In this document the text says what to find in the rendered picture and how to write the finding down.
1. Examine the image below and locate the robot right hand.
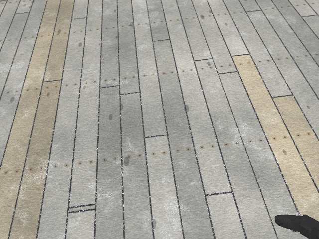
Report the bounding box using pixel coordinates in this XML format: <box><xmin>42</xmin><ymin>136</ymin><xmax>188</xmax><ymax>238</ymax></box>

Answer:
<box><xmin>274</xmin><ymin>214</ymin><xmax>319</xmax><ymax>239</ymax></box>

